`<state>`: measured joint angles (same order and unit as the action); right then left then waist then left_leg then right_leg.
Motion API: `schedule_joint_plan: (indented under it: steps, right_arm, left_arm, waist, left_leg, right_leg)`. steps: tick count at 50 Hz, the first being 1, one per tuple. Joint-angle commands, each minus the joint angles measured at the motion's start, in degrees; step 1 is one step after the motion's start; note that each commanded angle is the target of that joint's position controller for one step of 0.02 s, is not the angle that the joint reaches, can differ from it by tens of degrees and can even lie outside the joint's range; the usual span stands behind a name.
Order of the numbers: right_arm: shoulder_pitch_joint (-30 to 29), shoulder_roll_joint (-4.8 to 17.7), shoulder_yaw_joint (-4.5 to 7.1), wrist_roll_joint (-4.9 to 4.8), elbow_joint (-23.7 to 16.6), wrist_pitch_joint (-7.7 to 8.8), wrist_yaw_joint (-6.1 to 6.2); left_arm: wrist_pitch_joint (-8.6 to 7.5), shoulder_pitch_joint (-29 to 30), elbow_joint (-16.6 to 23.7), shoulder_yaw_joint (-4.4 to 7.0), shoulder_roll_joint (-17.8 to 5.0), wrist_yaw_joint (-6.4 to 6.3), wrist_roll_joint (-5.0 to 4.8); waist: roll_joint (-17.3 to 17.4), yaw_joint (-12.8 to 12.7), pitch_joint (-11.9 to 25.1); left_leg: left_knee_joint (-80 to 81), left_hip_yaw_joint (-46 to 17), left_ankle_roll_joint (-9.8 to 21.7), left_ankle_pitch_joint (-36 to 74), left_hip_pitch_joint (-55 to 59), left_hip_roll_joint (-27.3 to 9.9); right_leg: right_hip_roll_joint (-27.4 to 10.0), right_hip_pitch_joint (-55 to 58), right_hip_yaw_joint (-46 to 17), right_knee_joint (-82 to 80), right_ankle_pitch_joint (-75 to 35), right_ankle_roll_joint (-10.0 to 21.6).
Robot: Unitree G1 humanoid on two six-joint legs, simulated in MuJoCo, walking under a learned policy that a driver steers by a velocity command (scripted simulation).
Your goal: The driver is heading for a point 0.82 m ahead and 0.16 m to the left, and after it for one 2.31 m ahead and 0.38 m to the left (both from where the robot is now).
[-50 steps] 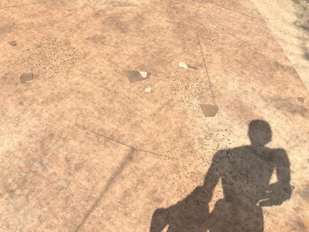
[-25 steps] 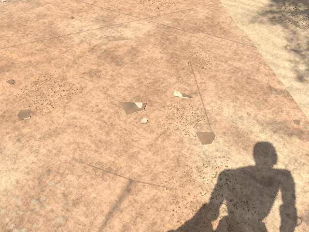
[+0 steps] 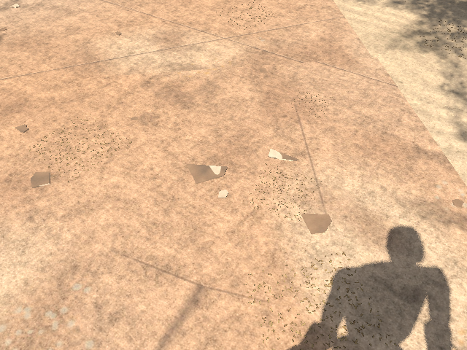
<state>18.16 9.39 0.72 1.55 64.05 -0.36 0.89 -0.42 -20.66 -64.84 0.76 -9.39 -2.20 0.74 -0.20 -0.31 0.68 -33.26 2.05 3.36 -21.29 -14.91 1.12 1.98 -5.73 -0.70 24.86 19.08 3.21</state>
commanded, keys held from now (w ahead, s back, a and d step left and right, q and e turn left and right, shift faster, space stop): w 0.92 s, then w+q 0.08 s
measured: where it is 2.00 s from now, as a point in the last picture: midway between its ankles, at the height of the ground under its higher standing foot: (201, 211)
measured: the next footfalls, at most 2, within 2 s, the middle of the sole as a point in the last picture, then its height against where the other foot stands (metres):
right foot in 0.62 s outside the picture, level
left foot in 1.16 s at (204, 290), level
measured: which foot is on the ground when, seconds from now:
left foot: down 0.00-0.60, up 0.62-1.00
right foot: down 0.00-0.14, up 0.16-0.60, down 0.62-1.00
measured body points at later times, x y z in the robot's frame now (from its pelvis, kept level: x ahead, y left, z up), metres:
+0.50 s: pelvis +0.20 +0.04 +0.00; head +0.23 +0.05 +0.45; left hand +0.36 +0.26 -0.14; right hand +0.08 -0.16 -0.14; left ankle +0.06 +0.11 -0.74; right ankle +0.35 -0.07 -0.70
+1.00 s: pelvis +0.48 +0.02 +0.00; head +0.51 +0.02 +0.45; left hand +0.40 +0.25 -0.14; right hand +0.64 -0.20 -0.13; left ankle +0.65 +0.17 -0.69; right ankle +0.40 -0.03 -0.74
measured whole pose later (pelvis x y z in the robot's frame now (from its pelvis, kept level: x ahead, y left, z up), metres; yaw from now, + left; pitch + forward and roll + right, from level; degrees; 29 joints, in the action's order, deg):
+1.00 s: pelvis +0.48 +0.02 +0.00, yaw +1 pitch +0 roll -1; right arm 4.6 10.9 2.3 1.2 53.3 1.9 -1.7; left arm -5.9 -26.3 -62.4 1.8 -9.2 -0.3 0.8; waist 1.8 -2.5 -2.6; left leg -42.0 2.1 2.2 -1.1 -36.7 -6.0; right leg 5.8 2.6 6.0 10.1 13.3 5.8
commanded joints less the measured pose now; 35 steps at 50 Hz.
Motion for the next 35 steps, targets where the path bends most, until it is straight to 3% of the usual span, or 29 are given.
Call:
schedule_joint_plan:
  steps: [1,4,6,7,8,9,10,11,12,14,17,22,25,27,29,30,31,32,33,34,35]
  right_arm:
    - [-6.21,3.53,0.84,0.67,-5.72,2.07,-0.86]
    - [-4.97,4.05,1.48,-0.26,-7.02,3.77,-1.62]
    - [4.25,2.90,1.93,-0.96,-3.96,4.33,-1.61]
    - [11.38,4.54,2.79,-0.78,-1.67,4.62,-1.16]
    - [19.06,10.44,4.31,-0.12,-0.57,4.94,-0.45]
    - [23.07,12.41,4.78,-0.60,1.27,4.13,-0.58]
    - [15.95,9.40,3.85,-0.26,-0.72,3.78,-0.48]
    - [10.47,8.17,3.45,-0.28,-2.84,4.10,-0.69]
    - [7.39,7.53,3.13,-0.36,-3.99,4.54,-0.67]
    - [7.28,5.36,2.19,-0.59,-3.71,5.51,-0.39]
    - [12.36,5.00,1.55,-0.75,-1.53,6.15,-0.11]
    - [14.08,4.87,0.78,-0.57,-0.97,6.37,0.10]
    - [14.87,5.99,0.94,-0.57,-0.31,6.57,0.42]
    - [13.24,6.94,1.17,-0.47,-0.35,6.77,0.53]
    - [11.50,8.30,1.65,-0.26,-0.56,6.54,0.72]
    - [10.51,8.64,1.78,-0.55,-0.81,6.25,0.61]
    - [11.37,6.48,1.24,-0.89,-2.20,6.14,0.21]
    - [18.65,-0.07,0.46,-2.57,-2.75,5.83,-0.70]
    - [12.32,6.14,1.96,-1.27,-3.47,5.52,-0.63]
    - [5.92,6.84,2.33,-0.88,-5.91,5.75,-0.87]
    - [3.64,6.13,2.36,-0.67,-6.39,5.97,-0.97]
  left_arm:
    - [-0.75,-6.38,-0.07,2.39,-8.82,-0.02,0.49]
    - [-2.02,-3.99,0.62,2.81,-8.61,0.38,0.40]
    - [-2.37,-0.31,1.75,2.94,-8.31,0.57,-0.19]
    - [-2.92,0.71,2.47,2.55,-6.90,0.76,0.06]
    - [-3.60,2.43,4.91,1.26,-2.40,1.46,-0.31]
    - [-3.74,3.73,6.73,2.07,-5.20,1.92,1.09]
    - [-3.58,5.35,6.94,2.46,-6.30,2.39,2.04]
    - [-3.82,5.50,6.74,2.10,-4.54,3.00,1.64]
    - [-4.09,4.87,6.38,1.98,-3.55,3.42,1.15]
    - [-3.55,4.30,6.05,2.29,-3.92,3.87,1.47]
    - [-2.49,7.87,7.59,2.51,-3.99,3.93,1.27]
    - [-2.17,21.58,13.18,1.44,-2.50,4.06,0.49]
    - [-2.19,24.57,14.93,1.26,-3.15,3.89,0.15]
    - [-2.49,21.74,14.81,1.84,-4.62,3.32,0.12]
    - [-3.21,10.09,11.34,3.20,-6.99,2.49,0.11]
    - [-3.69,1.02,8.39,4.09,-8.28,1.99,0.51]
    - [-3.96,-7.80,6.75,5.43,-12.74,1.47,2.02]
    - [-3.68,-7.94,7.24,6.18,-16.38,1.91,2.57]
    - [-3.10,-2.31,7.73,5.87,-13.89,2.40,0.19]
    - [-3.32,4.26,8.92,4.80,-10.35,2.51,-0.41]
    - [-3.94,6.76,9.00,3.97,-7.19,2.72,-0.15]
  waist:
    - [-7.44,-2.49,-12.94]
    - [-6.34,-0.11,-11.59]
    - [-4.30,4.65,-9.46]
    - [0.03,7.41,-7.13]
    - [14.93,10.09,-3.99]
    - [17.27,9.30,-4.37]
    - [7.33,5.26,-8.60]
    - [3.25,3.20,-9.97]
    - [2.14,1.48,-9.60]
    - [2.78,0.30,-7.88]
    - [4.15,0.52,-6.93]
    - [5.31,2.46,-9.37]
    - [6.00,2.58,-9.50]
    - [5.89,0.33,-7.51]
    - [5.89,-4.69,-1.11]
    - [4.79,-8.60,3.22]
    - [-0.40,-10.74,9.42]
    - [-12.06,-5.73,15.07]
    - [-3.20,-5.35,10.55]
    - [-2.18,-3.30,1.62]
    - [0.69,-1.74,-2.01]
  left_leg:
    - [-9.11,0.48,0.83,-2.36,-16.20,-2.23]
    - [-3.17,0.98,1.31,-1.50,-11.24,-2.83]
    - [6.38,4.07,1.27,4.63,7.30,0.86]
    - [9.44,-0.17,1.63,3.60,18.87,-0.83]
    - [21.04,-22.60,5.28,-11.87,26.65,-14.91]
    - [26.35,-38.31,9.43,-16.64,25.57,-22.86]
    - [25.52,-34.58,9.43,-17.60,19.57,-22.22]
    - [25.86,-29.44,8.59,-13.15,15.20,-20.05]
    - [26.76,-24.21,7.48,-6.75,13.15,-17.70]
    - [26.88,-16.31,6.20,6.51,13.42,-14.22]
    - [24.85,-9.95,6.13,25.23,16.43,-12.62]
    - [25.32,-4.72,6.09,36.17,13.58,-10.45]
    - [24.86,-3.82,6.14,42.34,14.90,-11.78]
    - [20.12,-2.68,5.68,55.03,17.62,-12.74]
    - [6.23,-1.47,4.74,66.00,19.76,-12.60]
    - [-5.31,-0.32,4.00,60.47,15.44,-11.09]
    - [-22.52,1.33,3.53,39.97,4.42,-8.22]
    - [-45.14,0.98,1.62,-9.25,-15.77,3.50]
    - [-47.91,-5.66,2.95,-5.05,-21.32,0.64]
    - [-44.92,-5.23,3.27,1.29,-23.06,-2.42]
    - [-41.39,-5.13,3.23,4.68,-20.41,-4.22]
  right_leg:
    - [-18.89,-2.91,-24.09,-18.45,22.36,11.19]
    - [-16.68,-2.96,-18.32,-15.14,12.53,9.74]
    - [-11.83,-12.75,-11.26,-8.94,6.97,7.09]
    - [-8.58,-19.65,-6.88,-0.52,2.40,5.39]
    - [-0.63,-29.16,2.53,19.39,3.83,2.05]
    - [1.51,-35.92,3.28,32.50,12.04,2.00]
    - [-3.00,-37.28,-0.05,39.05,7.97,2.88]
    - [-4.85,-36.36,-0.96,39.79,2.10,2.98]
    - [-6.16,-34.28,-0.94,38.46,-2.09,2.57]
    - [-6.62,-32.27,0.68,36.42,-6.10,1.21]
    - [-5.84,-35.05,3.38,34.35,-8.60,-0.08]
    - [-3.62,-32.32,7.28,18.07,-14.61,-0.84]
    - [-2.10,-26.85,8.77,10.74,-16.01,1.05]
    - [-0.42,-21.54,8.85,8.74,-14.41,3.41]
    - [2.29,-10.25,8.66,7.07,-11.20,5.76]
    - [1.44,0.98,7.50,3.22,-12.70,7.03]
    - [-10.74,14.06,-6.20,1.90,-2.66,9.68]
    - [-26.99,26.18,-37.71,-5.87,1.90,19.34]
    - [-23.75,20.02,-39.44,-11.38,11.39,17.79]
    - [-22.05,10.72,-29.53,-13.11,10.59,15.36]
    - [-19.61,3.50,-23.50,-15.01,2.62,13.52]
Keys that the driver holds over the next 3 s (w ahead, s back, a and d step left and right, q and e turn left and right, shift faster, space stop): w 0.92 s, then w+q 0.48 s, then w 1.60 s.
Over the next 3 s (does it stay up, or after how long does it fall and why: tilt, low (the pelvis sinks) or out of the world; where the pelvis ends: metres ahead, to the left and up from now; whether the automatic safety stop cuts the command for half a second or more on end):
stays up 1.57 0.26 0.00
